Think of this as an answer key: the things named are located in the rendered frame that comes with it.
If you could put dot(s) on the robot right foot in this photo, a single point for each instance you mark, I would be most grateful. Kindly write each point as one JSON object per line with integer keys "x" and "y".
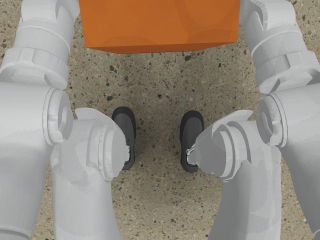
{"x": 192, "y": 125}

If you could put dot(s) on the left robot forearm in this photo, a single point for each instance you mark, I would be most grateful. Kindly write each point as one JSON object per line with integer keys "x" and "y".
{"x": 42, "y": 44}

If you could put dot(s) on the robot right upper arm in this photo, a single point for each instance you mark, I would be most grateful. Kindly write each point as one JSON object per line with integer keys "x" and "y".
{"x": 290, "y": 120}

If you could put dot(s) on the robot left upper arm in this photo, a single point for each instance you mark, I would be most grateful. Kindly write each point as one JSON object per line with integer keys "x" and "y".
{"x": 33, "y": 119}

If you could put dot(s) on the right robot forearm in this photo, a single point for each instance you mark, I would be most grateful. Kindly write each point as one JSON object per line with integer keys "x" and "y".
{"x": 276, "y": 45}

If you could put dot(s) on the carton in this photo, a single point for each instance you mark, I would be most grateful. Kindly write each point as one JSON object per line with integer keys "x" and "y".
{"x": 158, "y": 26}

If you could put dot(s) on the right robot thigh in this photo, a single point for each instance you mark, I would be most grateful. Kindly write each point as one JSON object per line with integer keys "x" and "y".
{"x": 251, "y": 200}

